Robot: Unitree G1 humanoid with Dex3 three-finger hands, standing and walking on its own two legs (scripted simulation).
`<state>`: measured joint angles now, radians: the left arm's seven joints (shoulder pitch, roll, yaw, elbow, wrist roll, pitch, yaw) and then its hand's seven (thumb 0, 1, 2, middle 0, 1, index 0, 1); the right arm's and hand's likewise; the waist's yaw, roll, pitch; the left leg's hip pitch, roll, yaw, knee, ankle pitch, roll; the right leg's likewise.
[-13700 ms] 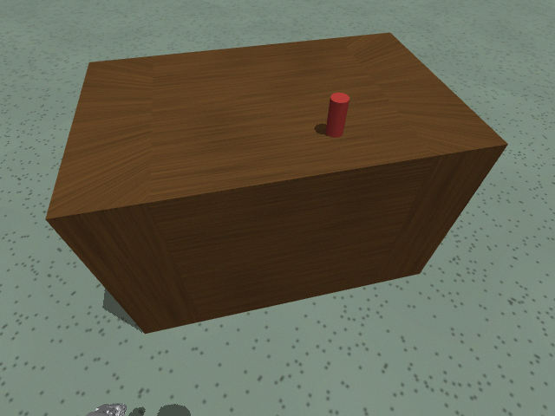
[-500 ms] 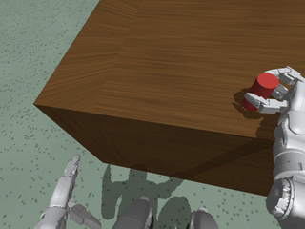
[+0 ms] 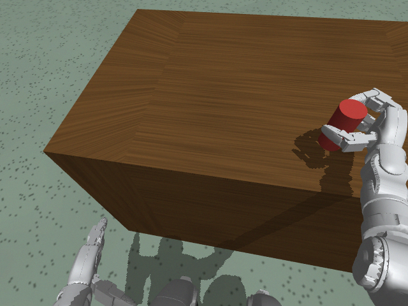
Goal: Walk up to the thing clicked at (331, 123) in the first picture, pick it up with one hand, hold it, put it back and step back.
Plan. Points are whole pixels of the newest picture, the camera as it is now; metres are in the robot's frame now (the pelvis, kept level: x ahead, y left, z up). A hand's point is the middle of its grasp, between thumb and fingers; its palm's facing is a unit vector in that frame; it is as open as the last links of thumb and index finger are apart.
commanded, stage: settle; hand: right
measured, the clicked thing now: (340, 126) +0.46 -0.18 +0.08
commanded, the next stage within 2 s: lift in 0.32 s
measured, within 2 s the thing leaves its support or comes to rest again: neither
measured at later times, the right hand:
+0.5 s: hand (354, 107) +0.48 -0.19 +0.12, palm faces +0.19 +0.98 +0.00, open 8.9 cm
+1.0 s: hand (373, 96) +0.43 -0.19 +0.19, palm faces +0.18 +0.98 -0.01, open 8.9 cm
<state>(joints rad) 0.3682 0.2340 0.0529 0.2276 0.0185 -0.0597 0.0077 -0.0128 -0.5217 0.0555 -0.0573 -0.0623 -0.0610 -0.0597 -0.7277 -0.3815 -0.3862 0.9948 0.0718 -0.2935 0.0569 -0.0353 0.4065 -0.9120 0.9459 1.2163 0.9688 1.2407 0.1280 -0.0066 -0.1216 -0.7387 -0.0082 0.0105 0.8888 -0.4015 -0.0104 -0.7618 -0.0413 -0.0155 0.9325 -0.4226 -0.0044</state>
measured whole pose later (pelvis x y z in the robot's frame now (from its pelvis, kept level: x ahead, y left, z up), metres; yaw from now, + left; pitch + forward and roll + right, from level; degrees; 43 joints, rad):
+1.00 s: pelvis +0.02 +0.00 +0.03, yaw -1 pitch +6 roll +0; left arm 0.34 0.22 0.06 0.38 -0.03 -0.05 0.05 -0.01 -0.52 0.05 -0.04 -0.06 -0.05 -0.05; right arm -0.54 -0.27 -0.27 0.56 0.15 -0.04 0.02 -0.05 0.49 -0.99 0.95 1.34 0.98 1.36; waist 0.03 -0.04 -0.10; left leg -0.44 0.01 0.00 0.69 -0.36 -0.01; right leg -0.45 -0.02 -0.02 0.70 -0.36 0.00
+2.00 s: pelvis +0.01 +0.02 +0.05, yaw -2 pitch -2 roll +0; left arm 0.25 0.23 0.09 0.61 -0.04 -0.13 0.07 -0.01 -0.52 0.05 -0.04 -0.05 -0.04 -0.05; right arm -0.36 -0.25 -0.26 0.00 0.21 0.44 0.02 -0.04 0.47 -0.98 0.94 1.32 0.97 1.35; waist 0.00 -0.07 -0.05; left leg -0.22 0.01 0.03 0.54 -0.28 0.01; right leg -0.22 -0.01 0.00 0.52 -0.26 0.01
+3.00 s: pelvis +0.01 +0.02 +0.05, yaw -3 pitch -3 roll +0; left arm 0.23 0.24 0.11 0.67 -0.04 -0.19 0.06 -0.01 -0.52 0.05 -0.05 -0.05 -0.05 -0.05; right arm -0.35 -0.27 -0.29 -0.14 0.23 0.60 0.04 -0.04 0.44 -0.97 0.93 1.30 0.96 1.32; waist -0.01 -0.08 -0.07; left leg -0.19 0.02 0.04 0.52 -0.28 0.00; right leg -0.20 -0.01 0.01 0.50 -0.26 0.01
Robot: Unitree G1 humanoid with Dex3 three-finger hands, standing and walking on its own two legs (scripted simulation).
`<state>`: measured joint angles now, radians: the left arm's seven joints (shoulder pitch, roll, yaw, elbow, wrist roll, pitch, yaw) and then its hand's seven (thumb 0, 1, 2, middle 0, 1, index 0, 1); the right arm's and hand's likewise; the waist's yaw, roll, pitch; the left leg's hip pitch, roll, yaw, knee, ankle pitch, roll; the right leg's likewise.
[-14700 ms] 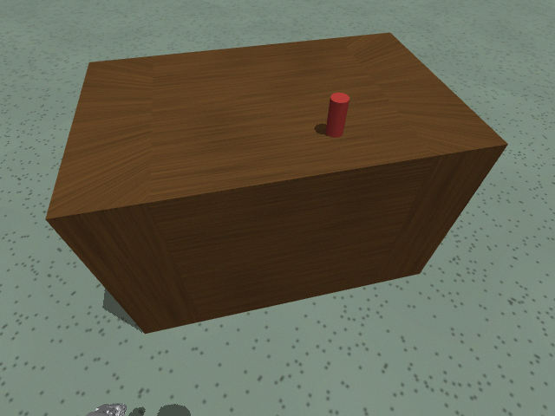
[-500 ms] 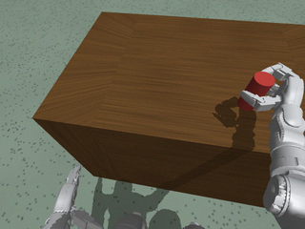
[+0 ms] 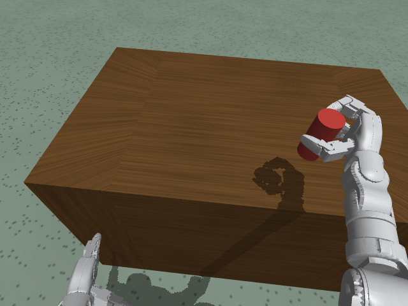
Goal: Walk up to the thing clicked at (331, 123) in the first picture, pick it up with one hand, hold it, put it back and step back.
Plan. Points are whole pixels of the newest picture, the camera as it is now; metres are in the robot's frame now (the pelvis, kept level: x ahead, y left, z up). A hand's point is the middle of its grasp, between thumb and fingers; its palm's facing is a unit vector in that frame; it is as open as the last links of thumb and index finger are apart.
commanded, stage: lift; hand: right
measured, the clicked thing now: (318, 136) +0.41 -0.17 +0.15
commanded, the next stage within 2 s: hold in 0.90 s
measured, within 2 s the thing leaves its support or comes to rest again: neither
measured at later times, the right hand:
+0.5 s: hand (341, 132) +0.35 -0.17 +0.21, palm faces +0.16 +0.99 -0.01, open 8.9 cm
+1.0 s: hand (352, 130) +0.33 -0.17 +0.24, palm faces +0.16 +0.99 -0.03, open 8.9 cm
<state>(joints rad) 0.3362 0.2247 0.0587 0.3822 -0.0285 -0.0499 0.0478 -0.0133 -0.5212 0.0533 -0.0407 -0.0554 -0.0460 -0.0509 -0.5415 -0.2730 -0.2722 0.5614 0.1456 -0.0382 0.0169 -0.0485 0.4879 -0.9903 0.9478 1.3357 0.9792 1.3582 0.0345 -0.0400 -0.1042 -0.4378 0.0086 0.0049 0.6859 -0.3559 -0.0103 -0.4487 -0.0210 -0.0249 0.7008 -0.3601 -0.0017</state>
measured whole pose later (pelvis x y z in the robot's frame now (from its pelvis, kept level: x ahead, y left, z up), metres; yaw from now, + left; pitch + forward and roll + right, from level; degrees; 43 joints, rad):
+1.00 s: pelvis -0.02 +0.01 +0.02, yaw -1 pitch -2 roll +0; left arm 0.25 0.23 0.09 0.61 -0.04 -0.13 0.07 -0.01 -0.52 0.05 -0.04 -0.05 -0.04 -0.05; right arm -0.36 -0.25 -0.26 0.00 0.21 0.44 0.02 -0.04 0.47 -0.98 0.94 1.32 0.97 1.35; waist 0.00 -0.07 -0.05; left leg -0.22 0.01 0.03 0.54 -0.28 0.01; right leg -0.22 -0.01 0.00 0.52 -0.26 0.01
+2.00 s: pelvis -0.01 +0.01 +0.02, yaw -2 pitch -3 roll +0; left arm 0.23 0.24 0.11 0.67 -0.04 -0.19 0.06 -0.01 -0.52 0.05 -0.05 -0.05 -0.05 -0.05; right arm -0.35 -0.27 -0.29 -0.14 0.23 0.60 0.04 -0.04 0.44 -0.97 0.93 1.30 0.96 1.32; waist -0.01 -0.08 -0.07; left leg -0.19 0.02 0.04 0.52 -0.28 0.00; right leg -0.20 -0.01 0.01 0.50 -0.26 0.01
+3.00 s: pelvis -0.01 +0.01 +0.02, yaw -2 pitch -3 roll +0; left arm 0.21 0.24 0.10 0.70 -0.03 -0.20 0.07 -0.01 -0.52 0.05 -0.05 -0.05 -0.05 -0.05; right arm -0.35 -0.25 -0.27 -0.14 0.23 0.62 0.04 -0.03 0.45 -0.97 0.93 1.30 0.96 1.32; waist -0.01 -0.09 -0.06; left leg -0.19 0.01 0.04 0.52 -0.28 0.01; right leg -0.20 -0.01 0.01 0.51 -0.26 0.01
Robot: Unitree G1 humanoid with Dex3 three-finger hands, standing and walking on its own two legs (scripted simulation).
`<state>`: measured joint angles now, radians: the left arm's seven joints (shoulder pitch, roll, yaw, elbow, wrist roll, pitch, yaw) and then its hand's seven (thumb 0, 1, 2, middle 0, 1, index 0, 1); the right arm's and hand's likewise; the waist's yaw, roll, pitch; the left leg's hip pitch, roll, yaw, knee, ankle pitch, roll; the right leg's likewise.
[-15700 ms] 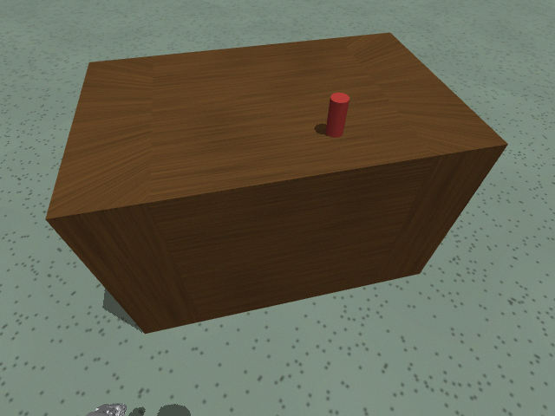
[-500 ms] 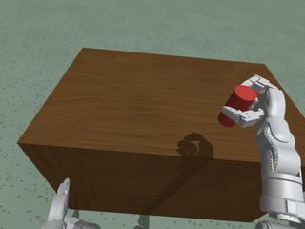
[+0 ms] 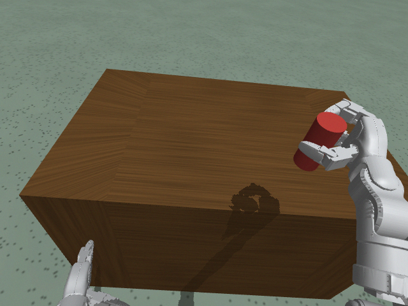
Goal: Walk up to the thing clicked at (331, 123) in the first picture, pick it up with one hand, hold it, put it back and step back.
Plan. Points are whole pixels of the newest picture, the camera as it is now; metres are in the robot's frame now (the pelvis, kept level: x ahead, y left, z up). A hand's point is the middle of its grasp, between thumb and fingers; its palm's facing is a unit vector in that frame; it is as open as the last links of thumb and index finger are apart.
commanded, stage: hold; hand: right
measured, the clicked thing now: (317, 143) +0.34 -0.16 +0.21
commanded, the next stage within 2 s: none
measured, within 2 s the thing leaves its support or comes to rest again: neither
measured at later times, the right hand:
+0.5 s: hand (333, 131) +0.34 -0.17 +0.24, palm faces +0.11 +0.99 -0.03, open 8.8 cm
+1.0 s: hand (337, 130) +0.34 -0.18 +0.24, palm faces +0.13 +0.99 -0.03, open 8.8 cm
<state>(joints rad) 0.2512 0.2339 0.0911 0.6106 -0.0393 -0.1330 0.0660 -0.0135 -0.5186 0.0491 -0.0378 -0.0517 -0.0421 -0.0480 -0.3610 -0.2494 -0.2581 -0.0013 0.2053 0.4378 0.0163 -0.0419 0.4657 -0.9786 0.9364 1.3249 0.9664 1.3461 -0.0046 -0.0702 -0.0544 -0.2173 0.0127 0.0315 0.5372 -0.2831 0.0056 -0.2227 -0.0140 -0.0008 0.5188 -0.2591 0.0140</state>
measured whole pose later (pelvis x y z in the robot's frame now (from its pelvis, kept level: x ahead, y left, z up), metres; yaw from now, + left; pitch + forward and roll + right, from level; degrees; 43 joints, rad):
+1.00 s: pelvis +0.00 +0.00 +0.00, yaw +0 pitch -3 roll +0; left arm 0.23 0.24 0.11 0.67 -0.04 -0.19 0.06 -0.01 -0.52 0.05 -0.05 -0.05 -0.05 -0.05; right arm -0.35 -0.27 -0.29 -0.14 0.23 0.60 0.04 -0.04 0.44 -0.97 0.93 1.30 0.96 1.32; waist -0.01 -0.08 -0.07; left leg -0.19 0.02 0.04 0.52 -0.28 0.00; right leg -0.20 -0.01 0.01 0.50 -0.26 0.01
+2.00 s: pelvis +0.00 +0.00 +0.00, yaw -1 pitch -3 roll +0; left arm 0.21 0.24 0.10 0.70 -0.03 -0.20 0.07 -0.01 -0.52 0.05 -0.05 -0.05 -0.05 -0.05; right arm -0.35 -0.25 -0.27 -0.14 0.23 0.62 0.04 -0.03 0.45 -0.97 0.93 1.30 0.96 1.32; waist -0.01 -0.09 -0.06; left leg -0.19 0.01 0.04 0.52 -0.28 0.01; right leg -0.20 -0.01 0.01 0.51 -0.26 0.01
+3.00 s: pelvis -0.01 +0.00 +0.00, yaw +0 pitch -2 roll +0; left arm 0.22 0.23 0.10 0.70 -0.03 -0.25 0.06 -0.01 -0.52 0.06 -0.04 -0.05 -0.05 -0.05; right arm -0.39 -0.27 -0.30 0.07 0.19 0.51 0.03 -0.03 0.45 -0.95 0.94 1.30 0.97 1.32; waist 0.01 -0.06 -0.04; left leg -0.23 0.01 0.04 0.54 -0.26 0.01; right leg -0.24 -0.02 0.00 0.53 -0.24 0.01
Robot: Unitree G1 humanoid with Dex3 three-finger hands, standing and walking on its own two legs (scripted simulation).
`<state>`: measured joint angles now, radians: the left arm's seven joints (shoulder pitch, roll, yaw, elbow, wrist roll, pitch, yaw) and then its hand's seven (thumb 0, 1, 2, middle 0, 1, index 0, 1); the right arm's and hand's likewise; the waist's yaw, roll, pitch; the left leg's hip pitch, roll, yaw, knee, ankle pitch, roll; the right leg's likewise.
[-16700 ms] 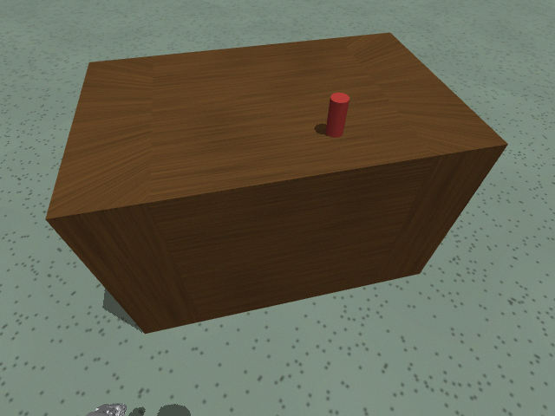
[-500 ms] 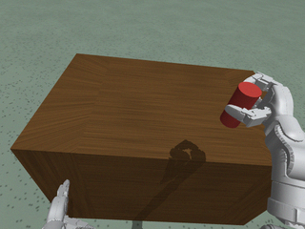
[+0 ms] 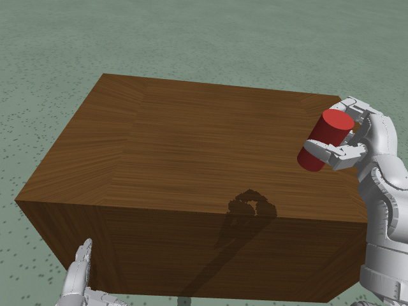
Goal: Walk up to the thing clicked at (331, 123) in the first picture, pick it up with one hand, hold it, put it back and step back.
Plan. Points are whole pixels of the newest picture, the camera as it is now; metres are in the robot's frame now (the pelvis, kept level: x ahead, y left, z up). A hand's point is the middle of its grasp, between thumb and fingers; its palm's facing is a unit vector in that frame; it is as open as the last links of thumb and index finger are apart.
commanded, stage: hold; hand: right
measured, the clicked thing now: (322, 142) +0.32 -0.16 +0.23
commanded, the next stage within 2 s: crouch in 1.60 s
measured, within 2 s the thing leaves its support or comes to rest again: neither
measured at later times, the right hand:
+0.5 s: hand (337, 135) +0.32 -0.18 +0.24, palm faces +0.14 +0.99 -0.04, open 8.8 cm
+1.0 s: hand (326, 136) +0.33 -0.16 +0.24, palm faces +0.10 +0.99 -0.04, open 8.8 cm
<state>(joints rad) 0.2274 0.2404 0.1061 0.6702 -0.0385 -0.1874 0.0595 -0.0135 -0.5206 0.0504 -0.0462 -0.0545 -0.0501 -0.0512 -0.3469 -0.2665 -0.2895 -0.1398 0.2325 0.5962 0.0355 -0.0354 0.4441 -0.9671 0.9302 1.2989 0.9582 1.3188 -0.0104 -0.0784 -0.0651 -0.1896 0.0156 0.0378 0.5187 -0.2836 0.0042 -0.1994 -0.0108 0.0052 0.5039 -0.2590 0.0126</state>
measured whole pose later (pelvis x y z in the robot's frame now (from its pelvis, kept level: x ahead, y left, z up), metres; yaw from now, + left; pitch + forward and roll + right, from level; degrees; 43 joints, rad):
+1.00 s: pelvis +0.00 +0.00 +0.00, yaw +0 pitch -3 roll +0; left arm 0.21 0.24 0.10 0.70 -0.03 -0.20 0.07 -0.01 -0.52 0.05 -0.05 -0.05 -0.05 -0.05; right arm -0.35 -0.25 -0.27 -0.14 0.23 0.62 0.04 -0.03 0.45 -0.97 0.93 1.30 0.96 1.32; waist -0.01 -0.09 -0.06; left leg -0.19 0.01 0.04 0.52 -0.28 0.01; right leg -0.20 -0.01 0.01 0.51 -0.26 0.01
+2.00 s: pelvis -0.02 +0.00 +0.00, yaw +0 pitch -2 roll +0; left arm 0.22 0.23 0.10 0.70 -0.03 -0.25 0.06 -0.01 -0.52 0.06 -0.04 -0.05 -0.05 -0.05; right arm -0.39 -0.27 -0.30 0.07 0.19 0.51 0.03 -0.03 0.45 -0.95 0.94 1.30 0.97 1.32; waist 0.01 -0.06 -0.04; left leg -0.23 0.01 0.04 0.54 -0.26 0.01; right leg -0.24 -0.02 0.00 0.53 -0.24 0.01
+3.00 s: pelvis +0.00 -0.01 -0.01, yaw +3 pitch +8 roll +1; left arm 0.26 0.22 0.05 0.50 -0.01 -0.15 0.06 -0.01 -0.53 0.06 -0.05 -0.05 -0.05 -0.05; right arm -0.68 -0.38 -0.35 0.90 0.13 -0.17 0.06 -0.03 0.46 -0.98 0.94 1.31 0.97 1.33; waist 0.09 -0.01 -0.08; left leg -0.47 -0.01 0.00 0.62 -0.29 0.00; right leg -0.48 -0.04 -0.03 0.65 -0.31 0.00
